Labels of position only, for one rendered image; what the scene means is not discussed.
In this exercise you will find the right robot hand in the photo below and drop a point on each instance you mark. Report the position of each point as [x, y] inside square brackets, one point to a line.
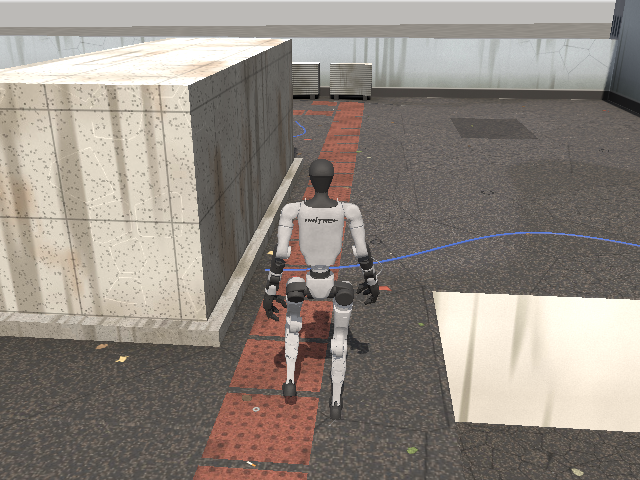
[374, 290]

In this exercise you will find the robot torso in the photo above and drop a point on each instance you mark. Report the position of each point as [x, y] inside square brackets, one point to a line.
[320, 241]

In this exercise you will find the robot left upper arm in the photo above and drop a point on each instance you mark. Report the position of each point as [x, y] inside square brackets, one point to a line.
[288, 212]

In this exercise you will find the left robot forearm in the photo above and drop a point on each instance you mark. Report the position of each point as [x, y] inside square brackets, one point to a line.
[275, 273]

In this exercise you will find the robot right upper arm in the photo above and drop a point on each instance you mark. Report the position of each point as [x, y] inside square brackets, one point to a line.
[352, 212]

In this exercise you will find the left robot foot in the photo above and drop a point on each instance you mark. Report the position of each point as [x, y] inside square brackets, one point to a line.
[289, 389]

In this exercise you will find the right robot forearm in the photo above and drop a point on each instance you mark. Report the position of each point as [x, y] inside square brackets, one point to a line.
[367, 268]

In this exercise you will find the left robot hand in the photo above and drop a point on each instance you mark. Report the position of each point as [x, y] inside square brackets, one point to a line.
[268, 305]

